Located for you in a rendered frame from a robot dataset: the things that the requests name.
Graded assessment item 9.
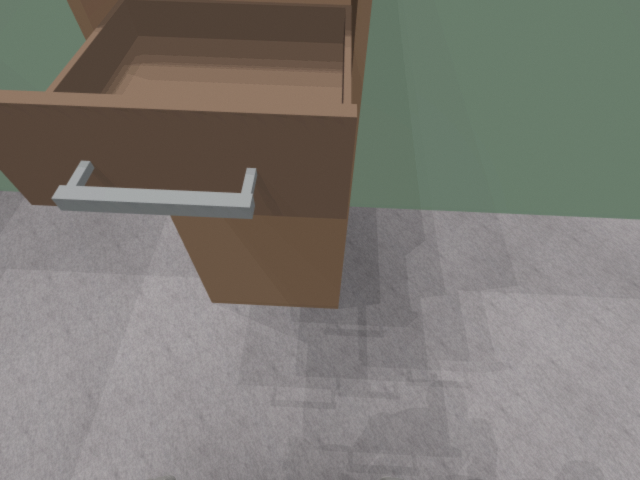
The cabinet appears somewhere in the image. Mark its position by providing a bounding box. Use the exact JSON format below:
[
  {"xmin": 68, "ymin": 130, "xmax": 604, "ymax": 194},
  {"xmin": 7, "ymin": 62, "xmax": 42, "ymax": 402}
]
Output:
[{"xmin": 67, "ymin": 0, "xmax": 372, "ymax": 309}]

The drawer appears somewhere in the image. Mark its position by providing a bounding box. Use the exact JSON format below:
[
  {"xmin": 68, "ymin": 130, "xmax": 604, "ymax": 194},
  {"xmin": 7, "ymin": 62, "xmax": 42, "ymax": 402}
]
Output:
[{"xmin": 0, "ymin": 0, "xmax": 357, "ymax": 219}]

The handle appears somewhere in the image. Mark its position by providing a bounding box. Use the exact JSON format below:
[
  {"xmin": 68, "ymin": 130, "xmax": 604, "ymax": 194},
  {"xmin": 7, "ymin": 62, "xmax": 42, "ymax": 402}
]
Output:
[{"xmin": 51, "ymin": 161, "xmax": 257, "ymax": 219}]

